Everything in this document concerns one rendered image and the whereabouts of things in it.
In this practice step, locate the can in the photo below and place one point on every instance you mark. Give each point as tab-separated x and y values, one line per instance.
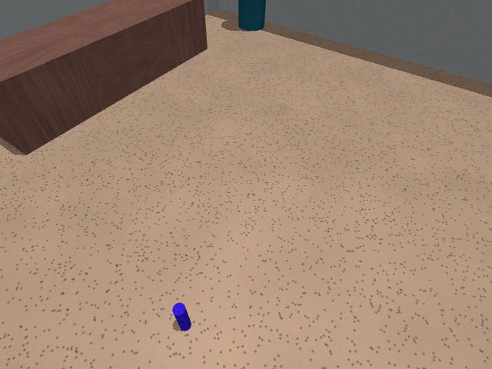
181	316

